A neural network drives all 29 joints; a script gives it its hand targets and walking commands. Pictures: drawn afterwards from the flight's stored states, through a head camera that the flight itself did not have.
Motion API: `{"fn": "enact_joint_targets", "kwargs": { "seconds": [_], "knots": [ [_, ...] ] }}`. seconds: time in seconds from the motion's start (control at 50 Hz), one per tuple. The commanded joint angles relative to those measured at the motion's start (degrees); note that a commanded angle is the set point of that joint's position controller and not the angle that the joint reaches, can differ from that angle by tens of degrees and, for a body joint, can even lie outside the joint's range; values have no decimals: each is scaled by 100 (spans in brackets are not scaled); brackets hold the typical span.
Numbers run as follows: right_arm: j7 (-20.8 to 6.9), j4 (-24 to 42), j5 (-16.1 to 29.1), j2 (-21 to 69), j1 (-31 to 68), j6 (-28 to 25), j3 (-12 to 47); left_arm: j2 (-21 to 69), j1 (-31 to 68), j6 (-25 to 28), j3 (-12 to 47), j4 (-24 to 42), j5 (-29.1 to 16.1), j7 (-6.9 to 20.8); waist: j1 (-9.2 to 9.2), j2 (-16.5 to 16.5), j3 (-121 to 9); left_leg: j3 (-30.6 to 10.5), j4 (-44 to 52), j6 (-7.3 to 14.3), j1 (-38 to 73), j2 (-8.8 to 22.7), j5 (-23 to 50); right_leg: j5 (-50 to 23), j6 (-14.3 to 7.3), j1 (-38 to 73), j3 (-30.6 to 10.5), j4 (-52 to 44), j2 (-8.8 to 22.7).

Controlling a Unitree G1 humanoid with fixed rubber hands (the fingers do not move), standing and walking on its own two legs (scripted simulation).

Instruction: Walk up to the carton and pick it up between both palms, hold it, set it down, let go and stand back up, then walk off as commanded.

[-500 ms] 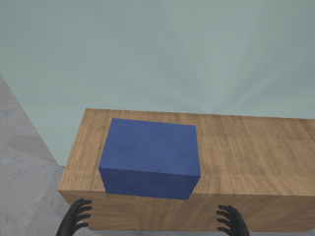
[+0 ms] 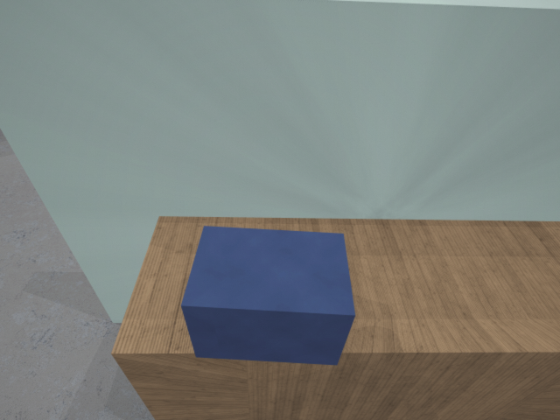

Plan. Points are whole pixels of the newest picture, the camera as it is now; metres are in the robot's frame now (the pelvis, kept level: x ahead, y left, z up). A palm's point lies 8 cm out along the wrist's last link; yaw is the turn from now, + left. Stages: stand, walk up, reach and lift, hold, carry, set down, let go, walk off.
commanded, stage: stand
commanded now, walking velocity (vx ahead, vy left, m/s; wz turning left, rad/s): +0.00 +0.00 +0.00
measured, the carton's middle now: (270, 295) +0.39 +0.02 -0.09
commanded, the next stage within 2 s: none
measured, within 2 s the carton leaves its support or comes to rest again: neither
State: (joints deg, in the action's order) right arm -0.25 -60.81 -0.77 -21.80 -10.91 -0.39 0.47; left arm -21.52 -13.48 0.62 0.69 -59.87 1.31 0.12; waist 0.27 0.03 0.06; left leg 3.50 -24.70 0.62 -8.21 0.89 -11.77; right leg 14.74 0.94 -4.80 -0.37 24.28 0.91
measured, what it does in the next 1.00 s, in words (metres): stands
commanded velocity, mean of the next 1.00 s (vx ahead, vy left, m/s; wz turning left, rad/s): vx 0.00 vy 0.00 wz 0.00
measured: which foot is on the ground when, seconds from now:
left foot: down 0.00-1.00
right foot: down 0.00-1.00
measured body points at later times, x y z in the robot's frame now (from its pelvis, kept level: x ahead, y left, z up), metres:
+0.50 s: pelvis -0.03 +0.01 +0.00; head -0.05 +0.00 +0.45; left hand +0.00 +0.30 -0.13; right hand +0.03 -0.29 -0.13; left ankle +0.02 +0.11 -0.74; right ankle -0.01 -0.13 -0.74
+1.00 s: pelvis -0.03 +0.00 +0.00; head -0.03 +0.00 +0.45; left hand +0.02 +0.30 -0.13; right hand +0.04 -0.30 -0.13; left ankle +0.02 +0.11 -0.74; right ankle -0.01 -0.13 -0.74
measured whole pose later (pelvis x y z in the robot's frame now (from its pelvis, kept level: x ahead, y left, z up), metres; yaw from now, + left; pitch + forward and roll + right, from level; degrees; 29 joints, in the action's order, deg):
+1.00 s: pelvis -0.03 +0.00 +0.00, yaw +1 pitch -3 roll +0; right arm -0.8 -65.5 -0.2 -20.3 -7.4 -0.1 0.7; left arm -20.0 -9.9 0.3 1.4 -63.3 0.7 0.3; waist 0.0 -0.7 3.1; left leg 2.6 -22.8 0.5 -11.7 1.0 -7.8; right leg 11.3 0.7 -8.2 0.4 22.9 0.6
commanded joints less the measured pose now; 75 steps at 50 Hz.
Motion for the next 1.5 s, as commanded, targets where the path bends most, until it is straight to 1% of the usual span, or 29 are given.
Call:
{"fn": "enact_joint_targets", "kwargs": {
  "seconds": [0.0, 0.06, 0.12, 0.14, 0.16, 0.26, 0.28, 0.34, 0.42, 0.44, 0.48, 0.5, 0.56, 0.62, 0.68, 0.72, 0.74, 0.76, 0.84, 0.86, 0.88, 0.9, 0.92, 0.98, 1.0, 1.08, 1.14, 1.26, 1.48],
  "knots": [
    [31, 283, 32, -1137, 584, -155, -160, -1170, 370, 176, -202, 247, -27, -47, 30, -57, 316, -917, 857, 83, -51, 567, -72, -343, -189, -680, -607, -813, 458],
    [36, 181, 47, -1161, 599, -156, -124, -1216, 359, 160, -221, 138, -13, -45, 12, -201, 206, -933, 869, 120, 2, 617, -208, -313, -245, -673, -707, -900, 513],
    [26, 91, 35, -1217, 456, -158, -125, -1235, 325, 160, -228, 50, -64, -59, 6, 103, 220, -1002, 966, 118, 17, 631, -368, -53, -222, -673, -685, -917, 437],
    [28, 67, 8, -1322, 582, -153, -180, -1146, 281, 152, -183, -8, -23, -71, -14, -122, 299, -1001, 978, 86, 17, 677, -417, -77, -231, -771, -720, -917, 480],
    [26, 89, 36, -1223, 477, -180, -145, -1127, 250, 142, -159, 9, -19, -37, -45, 85, 324, -994, 1048, 56, -28, 651, -439, -65, -169, -756, -621, -920, 441],
    [13, -12, 32, -1190, 561, -149, -128, -1222, 189, 129, -239, -62, -12, -54, 55, -253, 325, -1031, 1028, 117, -249, 624, -706, 17, -249, -733, -682, -868, 458],
    [2, -42, 40, -1192, 492, -141, -134, -1174, 300, 106, -250, -23, 8, -67, 32, 79, 208, -1048, 1086, 79, -164, 625, -707, 37, -187, -664, -591, -851, 386],
    [23, 1, 37, -1227, 455, -156, -156, -1040, 126, 138, -179, -60, -24, -52, 5, -150, 353, -1033, 1047, 84, -64, 632, -720, 124, -221, -876, -640, -897, 391],
    [9, 20, 72, -1226, 535, -102, -198, -1080, 192, 121, -189, -42, -9, -52, 33, 109, 396, -1097, 1054, 103, -226, 636, -1074, 781, -271, -1097, -777, -988, 487],
    [15, -44, 50, -1207, 425, -117, -166, -1028, 217, 109, -158, -20, 7, -45, -1, 29, 444, -1136, 1097, 134, -379, 660, -1398, 869, -277, -1075, -675, -983, 442],
    [13, 60, 31, -1192, 652, -127, -184, -1116, 271, 85, -194, -55, 7, -39, -29, -214, 325, -1205, 1138, 119, -238, 700, -1083, 635, -293, -1024, -707, -914, 445],
    [-5, -10, 39, -1181, 505, -137, -188, -1083, 268, 75, -208, -8, -4, -44, 13, 34, 542, -1152, 1116, 133, -483, 692, -1316, 596, -285, -1045, -678, -940, 402],
    [-17, 42, 39, -1285, 636, -121, -205, -1024, 233, 72, -186, -22, -38, -44, -25, -198, 412, -1110, 1126, 122, -317, 653, -1231, 599, -279, -1038, -689, -918, 453],
    [-4, -21, 34, -1285, 592, -119, -211, -1107, 290, 73, -204, 11, -17, -40, -25, 29, 423, -1167, 1114, 97, -344, 680, -1333, 716, -272, -1113, -657, -940, 406],
    [-17, -4, 27, -1294, 579, -81, -235, -1153, 260, 54, -215, 5, 0, -52, -15, -129, 392, -1149, 1002, 78, -476, 634, -1497, 1141, -279, -1149, -718, -996, 435],
    [-9, -24, 72, -1247, 520, -46, -227, -1174, 366, 44, -235, 24, -39, -36, -31, 107, 376, -1065, 957, 83, -402, 616, -1197, 995, -277, -1143, -803, -1031, 498],
    [-18, -21, 30, -1295, 479, -71, -243, -1089, 318, 70, -224, 49, -33, -41, -38, -99, 168, -1209, 1014, 97, -271, 692, -1136, 873, -304, -981, -763, -929, 514],
    [-19, -18, 41, -1211, 580, -86, -218, -1076, 349, 75, -171, 61, -51, -32, 12, 25, 311, -1106, 950, 97, -374, 664, -964, 732, -280, -988, -734, -927, 544],
    [10, -48, 93, -1226, 628, -96, -196, -1209, 392, 91, -226, 30, -68, -45, -14, -155, 163, -1098, 912, 81, -199, 640, -612, 485, -334, -900, -769, -958, 544],
    [9, -90, 62, -1209, 604, -97, -210, -1179, 410, 114, -225, 2, -21, -27, -29, 139, 311, -1069, 878, 115, -195, 622, -573, 537, -314, -930, -756, -989, 522],
    [-1, -97, 84, -1263, 547, -97, -214, -1147, 441, 91, -197, 12, -56, -44, -60, 34, 128, -1038, 810, 94, -13, 625, -426, 439, -335, -988, -771, -1010, 578],
    [12, -110, 80, -1232, 570, -103, -208, -1193, 572, 87, -200, 36, -91, -54, -66, 183, 185, -1017, 822, 59, -108, 602, -334, 446, -302, -957, -762, -1014, 573],
    [14, -133, 43, -1182, 657, -104, -199, -1079, 507, 90, -194, -5, -71, -59, -9, -87, 186, -1017, 833, 71, -115, 659, -264, 159, -303, -851, -647, -931, 559],
    [3, -145, 52, -1246, 680, -93, -213, -1124, 440, 84, -212, -81, -63, -40, 0, -118, 11, -985, 867, 73, -125, 642, -409, 12, -293, -644, -625, -853, 506],
    [25, -127, 53, -1147, 613, -110, -180, -1168, 583, 86, -223, -44, -66, -37, -26, 98, 28, -1016, 917, 60, -112, 676, -281, -4, -320, -632, -621, -826, 531],
    [26, -155, 27, -1122, 699, -108, -138, -1164, 587, 91, -211, -69, -90, -37, -37, -247, 106, -1010, 913, 49, -117, 710, -153, -160, -318, -637, -692, -844, 591],
    [16, -168, 62, -1198, 792, -111, -184, -1088, 688, 87, -180, -49, -79, -44, -24, 101, 127, -938, 869, 33, -2, 624, 0, -263, -254, -632, -591, -890, 523],
    [42, -218, 50, -1171, 790, -130, -236, -1128, 792, 122, -192, -141, -136, -82, -104, 141, -72, -818, 836, 56, 325, 657, 843, -968, -218, -432, -671, -867, 619],
    [75, -303, 62, -1209, 847, -95, -318, -1019, 876, 83, -221, -121, -97, -100, -97, -74, -57, -786, 936, 13, 253, 680, 634, -1144, -214, -213, -574, -902, 627]
  ]
}}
